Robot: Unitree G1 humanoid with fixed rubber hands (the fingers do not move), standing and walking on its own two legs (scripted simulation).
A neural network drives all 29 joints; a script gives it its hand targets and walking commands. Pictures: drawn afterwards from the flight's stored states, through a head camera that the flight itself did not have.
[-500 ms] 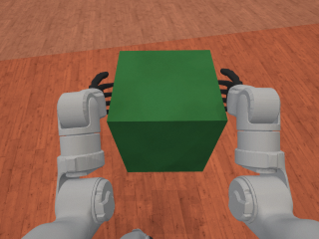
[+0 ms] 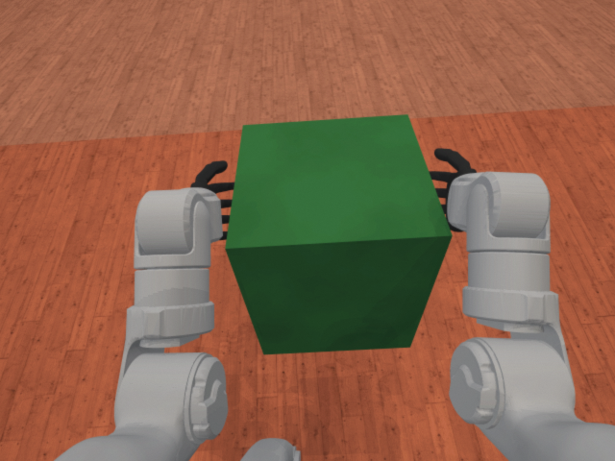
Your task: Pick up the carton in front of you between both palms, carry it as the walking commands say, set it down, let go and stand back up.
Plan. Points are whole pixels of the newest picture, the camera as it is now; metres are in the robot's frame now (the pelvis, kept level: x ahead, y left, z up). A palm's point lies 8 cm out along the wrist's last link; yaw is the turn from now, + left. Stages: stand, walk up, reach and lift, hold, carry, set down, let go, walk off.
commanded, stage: carry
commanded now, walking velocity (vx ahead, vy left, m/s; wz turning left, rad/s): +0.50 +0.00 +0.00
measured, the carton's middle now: (331, 242) +0.38 +0.02 +0.07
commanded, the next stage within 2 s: none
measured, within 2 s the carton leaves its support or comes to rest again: neither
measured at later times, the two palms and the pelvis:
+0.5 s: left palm (264, 41) +0.70 +0.14 +0.19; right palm (452, 53) +0.66 -0.15 +0.19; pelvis +0.30 +0.04 +0.04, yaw -1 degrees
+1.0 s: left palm out of the picture +0.98 +0.18 +0.24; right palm out of the picture +1.00 -0.12 +0.24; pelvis +0.61 +0.00 +0.07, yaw +0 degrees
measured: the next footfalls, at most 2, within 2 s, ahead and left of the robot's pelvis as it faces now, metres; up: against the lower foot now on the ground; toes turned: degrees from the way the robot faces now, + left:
left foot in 0.24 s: +0.34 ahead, +0.12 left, +0.03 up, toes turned +5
right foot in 0.64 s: +0.58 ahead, -0.08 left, +0.06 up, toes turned -7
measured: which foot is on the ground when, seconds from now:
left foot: up 0.00-0.22, down 0.24-0.64, up 0.66-1.00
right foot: down 0.00-0.28, up 0.30-0.62, down 0.64-1.00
